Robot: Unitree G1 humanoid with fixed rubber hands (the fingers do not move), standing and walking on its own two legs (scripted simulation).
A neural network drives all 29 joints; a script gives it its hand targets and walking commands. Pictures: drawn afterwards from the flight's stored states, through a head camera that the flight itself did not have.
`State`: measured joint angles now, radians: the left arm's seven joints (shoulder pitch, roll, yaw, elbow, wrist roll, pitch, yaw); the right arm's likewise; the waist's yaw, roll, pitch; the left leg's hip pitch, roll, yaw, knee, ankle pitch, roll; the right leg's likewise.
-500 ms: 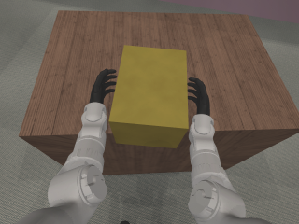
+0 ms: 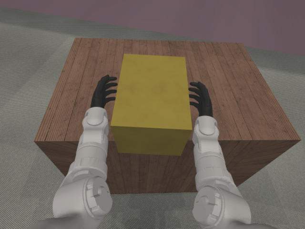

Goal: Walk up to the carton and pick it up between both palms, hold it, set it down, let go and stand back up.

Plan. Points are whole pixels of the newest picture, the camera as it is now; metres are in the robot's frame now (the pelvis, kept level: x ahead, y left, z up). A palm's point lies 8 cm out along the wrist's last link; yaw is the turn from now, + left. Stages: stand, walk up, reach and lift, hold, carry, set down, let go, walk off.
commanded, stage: reach and lift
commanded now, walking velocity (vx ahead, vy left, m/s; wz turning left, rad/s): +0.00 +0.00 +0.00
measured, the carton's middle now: (152, 104) +0.46 -0.03 +0.04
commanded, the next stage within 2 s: none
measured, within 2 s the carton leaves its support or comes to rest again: neither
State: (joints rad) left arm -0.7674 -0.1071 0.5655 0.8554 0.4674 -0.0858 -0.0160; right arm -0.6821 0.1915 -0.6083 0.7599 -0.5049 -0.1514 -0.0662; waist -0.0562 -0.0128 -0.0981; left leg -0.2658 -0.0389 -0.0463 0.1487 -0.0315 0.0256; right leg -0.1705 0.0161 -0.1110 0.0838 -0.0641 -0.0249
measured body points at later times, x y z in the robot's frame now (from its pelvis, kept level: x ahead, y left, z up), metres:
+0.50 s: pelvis +0.00 -0.01 +0.00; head +0.01 -0.01 +0.45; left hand +0.41 +0.10 +0.10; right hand +0.37 -0.18 +0.09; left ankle +0.01 +0.10 -0.75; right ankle -0.03 -0.10 -0.75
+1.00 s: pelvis +0.00 -0.01 +0.00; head -0.02 +0.02 +0.45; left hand +0.39 +0.13 +0.14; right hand +0.36 -0.16 +0.13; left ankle +0.01 +0.10 -0.75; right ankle -0.03 -0.10 -0.75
